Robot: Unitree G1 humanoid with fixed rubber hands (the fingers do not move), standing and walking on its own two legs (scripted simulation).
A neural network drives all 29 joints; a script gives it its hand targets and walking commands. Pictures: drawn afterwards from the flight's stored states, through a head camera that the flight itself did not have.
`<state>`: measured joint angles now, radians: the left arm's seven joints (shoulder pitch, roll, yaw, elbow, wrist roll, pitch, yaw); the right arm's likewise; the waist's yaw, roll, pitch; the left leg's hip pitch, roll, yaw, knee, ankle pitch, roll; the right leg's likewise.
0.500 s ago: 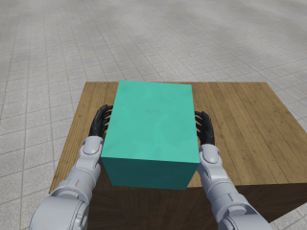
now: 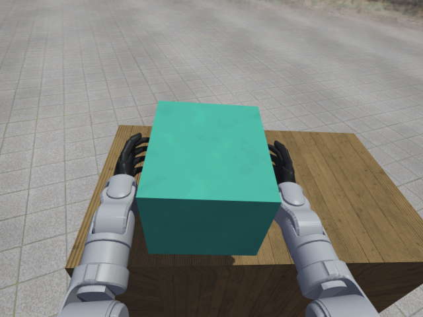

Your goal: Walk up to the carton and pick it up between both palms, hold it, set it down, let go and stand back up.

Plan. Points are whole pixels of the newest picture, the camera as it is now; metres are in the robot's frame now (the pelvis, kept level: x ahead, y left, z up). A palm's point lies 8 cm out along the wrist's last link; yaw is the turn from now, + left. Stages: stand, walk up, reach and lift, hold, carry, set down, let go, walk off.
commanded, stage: reach and lift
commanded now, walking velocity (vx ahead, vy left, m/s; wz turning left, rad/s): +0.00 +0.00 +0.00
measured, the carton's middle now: (206, 176) +0.38 +0.00 +0.10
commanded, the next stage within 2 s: hold in 1.22 s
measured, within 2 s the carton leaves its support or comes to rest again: neither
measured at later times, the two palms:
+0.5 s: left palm (126, 167) +0.35 +0.14 +0.15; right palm (291, 178) +0.34 -0.16 +0.14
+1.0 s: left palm (126, 165) +0.35 +0.14 +0.16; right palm (292, 177) +0.34 -0.16 +0.14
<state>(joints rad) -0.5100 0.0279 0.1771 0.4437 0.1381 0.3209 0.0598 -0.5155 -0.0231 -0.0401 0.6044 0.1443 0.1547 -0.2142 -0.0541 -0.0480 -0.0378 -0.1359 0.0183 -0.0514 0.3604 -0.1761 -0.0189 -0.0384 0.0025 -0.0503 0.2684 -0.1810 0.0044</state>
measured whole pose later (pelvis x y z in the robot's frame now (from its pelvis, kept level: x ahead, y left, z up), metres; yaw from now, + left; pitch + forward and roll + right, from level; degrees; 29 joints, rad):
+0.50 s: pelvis -0.02 +0.00 +0.00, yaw -1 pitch -3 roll -1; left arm -0.58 -0.01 0.22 0.33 0.20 0.51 0.05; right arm -0.58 -0.03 -0.09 0.56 0.13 0.28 -0.18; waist -0.05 -0.05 -0.04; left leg -0.15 0.01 -0.04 0.34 -0.13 -0.02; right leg -0.08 0.00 -0.03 0.29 -0.16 0.00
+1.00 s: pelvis -0.01 +0.00 +0.00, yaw +0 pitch -4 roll -1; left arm -0.52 -0.01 0.18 0.20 0.20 0.57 0.06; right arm -0.54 -0.04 -0.04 0.49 0.18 0.29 -0.19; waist -0.08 -0.06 -0.02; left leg -0.13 0.01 -0.06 0.37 -0.17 -0.01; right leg -0.03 0.00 -0.03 0.28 -0.17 0.01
